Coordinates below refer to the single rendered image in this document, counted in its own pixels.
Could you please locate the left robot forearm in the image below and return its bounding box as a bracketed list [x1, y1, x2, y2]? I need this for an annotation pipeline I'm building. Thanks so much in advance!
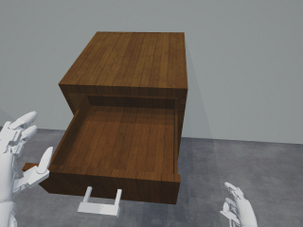
[0, 201, 19, 227]

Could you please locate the right robot hand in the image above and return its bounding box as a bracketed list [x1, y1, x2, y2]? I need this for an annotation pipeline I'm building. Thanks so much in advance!
[220, 182, 258, 227]

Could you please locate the left robot hand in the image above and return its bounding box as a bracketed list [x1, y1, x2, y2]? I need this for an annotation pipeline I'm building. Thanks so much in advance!
[0, 111, 53, 202]

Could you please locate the drawer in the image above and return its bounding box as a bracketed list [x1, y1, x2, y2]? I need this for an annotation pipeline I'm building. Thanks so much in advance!
[22, 94, 181, 205]

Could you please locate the cabinet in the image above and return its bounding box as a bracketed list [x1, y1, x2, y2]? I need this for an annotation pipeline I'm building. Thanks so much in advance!
[59, 31, 188, 161]

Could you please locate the handle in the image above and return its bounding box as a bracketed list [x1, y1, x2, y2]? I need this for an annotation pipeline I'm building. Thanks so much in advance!
[77, 186, 122, 218]

